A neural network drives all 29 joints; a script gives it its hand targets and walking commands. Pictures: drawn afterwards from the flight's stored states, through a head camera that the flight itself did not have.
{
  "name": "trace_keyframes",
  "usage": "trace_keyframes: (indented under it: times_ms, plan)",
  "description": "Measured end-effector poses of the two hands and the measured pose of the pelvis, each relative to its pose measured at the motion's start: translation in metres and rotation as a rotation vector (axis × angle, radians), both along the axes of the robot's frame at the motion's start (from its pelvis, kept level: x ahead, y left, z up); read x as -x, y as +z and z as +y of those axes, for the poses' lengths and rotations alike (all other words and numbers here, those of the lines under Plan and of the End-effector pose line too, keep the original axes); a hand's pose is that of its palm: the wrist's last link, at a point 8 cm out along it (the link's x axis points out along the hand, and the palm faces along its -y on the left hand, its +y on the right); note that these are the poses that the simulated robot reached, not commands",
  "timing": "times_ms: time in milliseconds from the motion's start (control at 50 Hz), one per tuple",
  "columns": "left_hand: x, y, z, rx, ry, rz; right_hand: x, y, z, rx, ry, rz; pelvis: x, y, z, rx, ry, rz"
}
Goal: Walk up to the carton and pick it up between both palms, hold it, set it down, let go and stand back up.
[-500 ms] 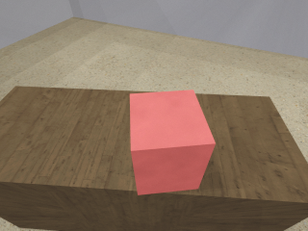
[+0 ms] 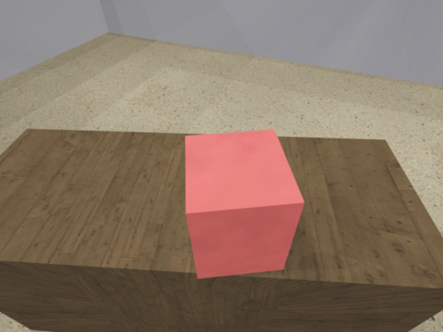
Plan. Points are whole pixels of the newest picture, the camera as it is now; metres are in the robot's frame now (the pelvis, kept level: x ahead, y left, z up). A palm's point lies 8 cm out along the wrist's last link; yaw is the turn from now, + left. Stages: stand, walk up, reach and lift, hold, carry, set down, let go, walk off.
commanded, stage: stand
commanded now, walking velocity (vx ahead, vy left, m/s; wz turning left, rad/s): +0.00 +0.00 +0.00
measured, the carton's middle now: (235, 204) +0.41 +0.02 -0.01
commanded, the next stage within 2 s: none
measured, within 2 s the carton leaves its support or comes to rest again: neither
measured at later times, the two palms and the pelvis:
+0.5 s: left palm out of the picture +0.06 +0.30 -0.11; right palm out of the picture +0.08 -0.28 -0.11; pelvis -0.01 +0.00 +0.00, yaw +0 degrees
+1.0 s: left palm out of the picture +0.06 +0.30 -0.11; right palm out of the picture +0.08 -0.28 -0.11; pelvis -0.01 +0.00 +0.00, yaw +0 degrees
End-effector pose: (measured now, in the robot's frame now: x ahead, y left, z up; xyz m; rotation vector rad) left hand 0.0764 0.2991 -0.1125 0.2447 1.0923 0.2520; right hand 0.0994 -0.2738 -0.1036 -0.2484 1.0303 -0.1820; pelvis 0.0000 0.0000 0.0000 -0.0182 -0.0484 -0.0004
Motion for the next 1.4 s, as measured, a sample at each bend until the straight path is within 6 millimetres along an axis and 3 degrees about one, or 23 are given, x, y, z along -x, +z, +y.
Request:
trace_keyframes:
  times_ms: [480,1400]
  plan:
    - [0.016,0.005,0.000,-0.021,0.011,0.016,0.016,-0.009,-0.002,-0.022,-0.010,0.024,0.009,0.000,-0.004,-0.005,0.000,-0.013]
    - [0.019,0.007,-0.001,-0.027,0.015,0.023,0.017,-0.010,-0.005,-0.025,-0.011,0.026,0.011,0.001,-0.006,-0.008,0.000,-0.015]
